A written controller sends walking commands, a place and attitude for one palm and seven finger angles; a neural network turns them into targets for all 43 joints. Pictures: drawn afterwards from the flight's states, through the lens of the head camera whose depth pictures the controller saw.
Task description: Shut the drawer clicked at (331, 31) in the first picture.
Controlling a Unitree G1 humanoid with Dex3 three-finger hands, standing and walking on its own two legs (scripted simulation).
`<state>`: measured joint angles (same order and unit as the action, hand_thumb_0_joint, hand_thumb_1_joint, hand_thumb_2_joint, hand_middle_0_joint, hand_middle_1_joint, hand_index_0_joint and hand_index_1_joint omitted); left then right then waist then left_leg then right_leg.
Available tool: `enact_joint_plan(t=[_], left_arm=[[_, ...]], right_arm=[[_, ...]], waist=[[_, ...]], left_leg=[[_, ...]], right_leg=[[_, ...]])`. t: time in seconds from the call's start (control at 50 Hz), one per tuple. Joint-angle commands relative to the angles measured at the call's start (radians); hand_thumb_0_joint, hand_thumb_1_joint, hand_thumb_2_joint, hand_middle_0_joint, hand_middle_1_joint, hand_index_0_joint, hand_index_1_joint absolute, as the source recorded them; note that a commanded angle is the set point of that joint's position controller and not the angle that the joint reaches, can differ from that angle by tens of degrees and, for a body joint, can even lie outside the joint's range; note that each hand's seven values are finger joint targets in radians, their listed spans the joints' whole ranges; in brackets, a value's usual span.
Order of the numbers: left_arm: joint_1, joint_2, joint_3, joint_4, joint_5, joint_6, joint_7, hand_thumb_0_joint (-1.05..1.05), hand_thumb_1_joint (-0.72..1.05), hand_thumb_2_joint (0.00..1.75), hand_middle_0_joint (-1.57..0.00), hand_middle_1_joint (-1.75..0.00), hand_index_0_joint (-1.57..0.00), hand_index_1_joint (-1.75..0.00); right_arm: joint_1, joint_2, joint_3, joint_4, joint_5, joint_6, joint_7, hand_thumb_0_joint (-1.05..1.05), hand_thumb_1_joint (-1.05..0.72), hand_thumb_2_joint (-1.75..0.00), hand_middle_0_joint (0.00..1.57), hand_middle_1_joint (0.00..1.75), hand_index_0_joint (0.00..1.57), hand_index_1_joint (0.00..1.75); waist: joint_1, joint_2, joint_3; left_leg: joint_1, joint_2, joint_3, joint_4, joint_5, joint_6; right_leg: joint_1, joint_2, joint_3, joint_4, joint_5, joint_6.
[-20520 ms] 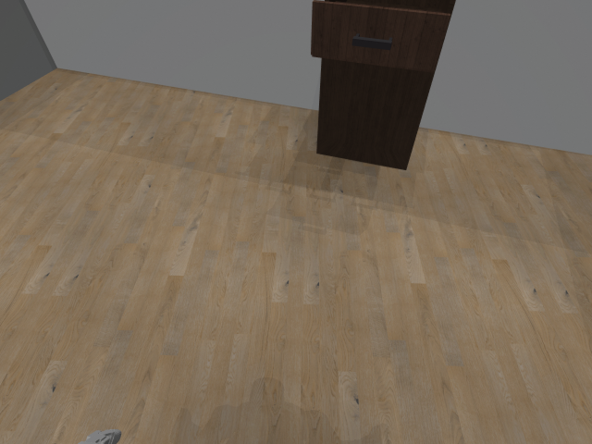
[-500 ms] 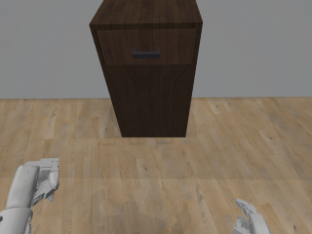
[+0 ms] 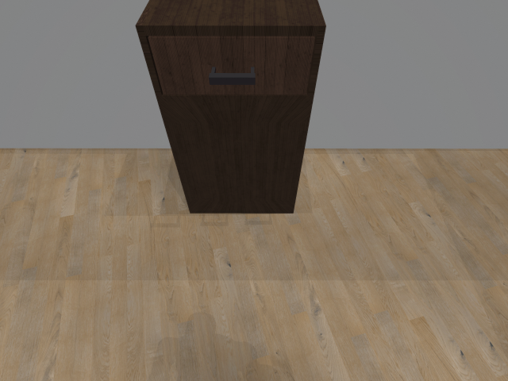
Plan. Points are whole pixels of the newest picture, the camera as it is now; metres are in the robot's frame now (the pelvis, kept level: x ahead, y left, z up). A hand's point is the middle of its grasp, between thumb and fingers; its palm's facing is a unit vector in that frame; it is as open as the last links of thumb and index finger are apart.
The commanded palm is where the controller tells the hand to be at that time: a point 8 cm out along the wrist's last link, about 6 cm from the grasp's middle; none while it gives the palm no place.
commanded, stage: let the arm hang, fingers relaxed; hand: left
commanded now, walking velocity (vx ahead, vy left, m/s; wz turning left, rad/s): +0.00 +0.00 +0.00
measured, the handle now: (232, 74) +0.89 +0.12 -0.01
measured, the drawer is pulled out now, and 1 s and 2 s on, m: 0.00 0.00 0.00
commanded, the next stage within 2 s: look to check the result in 0.52 s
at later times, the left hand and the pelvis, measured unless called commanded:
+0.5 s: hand out of the picture +0.02 +0.16 -0.17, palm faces +0.02 -0.98 -0.20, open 7.3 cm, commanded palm none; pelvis +0.01 -0.01 +0.00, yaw -1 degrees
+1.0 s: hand out of the picture +0.03 +0.16 -0.17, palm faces +0.02 -0.97 -0.24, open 7.4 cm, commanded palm none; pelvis +0.01 -0.03 +0.00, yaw +0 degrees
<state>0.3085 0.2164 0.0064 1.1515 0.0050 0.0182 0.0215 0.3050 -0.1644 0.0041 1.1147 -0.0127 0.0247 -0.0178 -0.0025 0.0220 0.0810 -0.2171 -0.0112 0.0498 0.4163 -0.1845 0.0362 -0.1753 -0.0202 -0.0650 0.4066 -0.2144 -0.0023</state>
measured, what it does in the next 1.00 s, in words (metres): stands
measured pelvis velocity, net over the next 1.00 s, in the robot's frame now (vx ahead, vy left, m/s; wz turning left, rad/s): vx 0.01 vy -0.03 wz -0.01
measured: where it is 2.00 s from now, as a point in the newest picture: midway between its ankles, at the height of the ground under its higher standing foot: outside the picture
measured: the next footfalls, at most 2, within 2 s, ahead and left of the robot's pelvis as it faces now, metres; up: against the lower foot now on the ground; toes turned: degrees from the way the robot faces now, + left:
none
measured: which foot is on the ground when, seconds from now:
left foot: down 0.00-1.00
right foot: down 0.00-1.00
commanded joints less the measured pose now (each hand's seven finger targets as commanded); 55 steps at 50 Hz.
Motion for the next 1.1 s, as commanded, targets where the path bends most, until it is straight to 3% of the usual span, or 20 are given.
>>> enact_joint_plan(t=[0.0,0.12,0.3,0.34,0.38,1.08], left_arm=[[0.008,0.083,0.01,-0.028,0.001,-0.025,0.008,0.0,0.9,0.9,-0.2,-0.3,-0.2,-0.3],[0.014,0.055,0.012,-0.016,0.004,-0.026,0.013,0.0,0.9,0.9,-0.2,-0.3,-0.2,-0.3],[0.0,0.037,0.02,-0.022,0.003,-0.032,0.016,0.0,0.9,0.9,-0.2,-0.3,-0.2,-0.3],[-0.003,0.043,0.022,-0.023,0.003,-0.033,0.015,0.0,0.9,0.9,-0.2,-0.3,-0.2,-0.3],[-0.005,0.047,0.023,-0.025,0.003,-0.036,0.015,0.0,0.9,0.9,-0.2,-0.3,-0.2,-0.3],[-0.083,0.118,0.036,-0.032,0.003,-0.047,0.01,0.0,0.9,0.9,-0.2,-0.3,-0.2,-0.3]], right_arm=[[0.039,-0.108,-0.027,-0.025,-0.001,-0.021,-0.013,0.0,-0.9,-0.9,0.2,0.3,0.2,0.3],[0.045,-0.08,-0.028,-0.007,-0.004,-0.021,-0.014,0.0,-0.9,-0.9,0.2,0.3,0.2,0.3],[0.04,-0.06,-0.028,0.002,-0.005,-0.027,-0.017,0.0,-0.9,-0.9,0.2,0.3,0.2,0.3],[0.038,-0.062,-0.027,0.002,-0.005,-0.028,-0.018,0.0,-0.9,-0.9,0.2,0.3,0.2,0.3],[0.036,-0.069,-0.03,0.0,-0.005,-0.028,-0.018,0.0,-0.9,-0.9,0.2,0.3,0.2,0.3],[-0.053,-0.153,-0.036,-0.006,-0.006,-0.029,-0.019,0.0,-0.9,-0.9,0.2,0.3,0.2,0.3]], waist=[[-0.005,-0.02,-0.02],[-0.006,-0.035,0.007],[-0.005,-0.003,0.01],[-0.005,0.016,0.01],[-0.007,-0.007,-0.001],[-0.009,-0.019,-0.03]], left_leg=[[0.018,0.119,-0.121,-0.11,-0.02,0.01],[0.014,0.11,-0.108,-0.111,-0.028,0.007],[0.021,0.107,-0.097,-0.099,0.042,0.001],[0.02,0.107,-0.096,-0.1,0.04,0.0],[0.031,0.11,-0.094,-0.093,0.057,0.0],[0.09,0.124,-0.086,-0.097,0.107,-0.016]], right_leg=[[-0.044,-0.077,0.084,-0.085,-0.044,-0.043],[-0.062,-0.077,0.089,-0.088,-0.051,-0.04],[-0.045,-0.081,0.091,-0.089,-0.001,-0.039],[-0.041,-0.08,0.095,-0.092,0.002,-0.041],[-0.037,-0.082,0.096,-0.097,0.012,-0.041],[0.003,-0.092,0.111,-0.138,0.1,-0.047]])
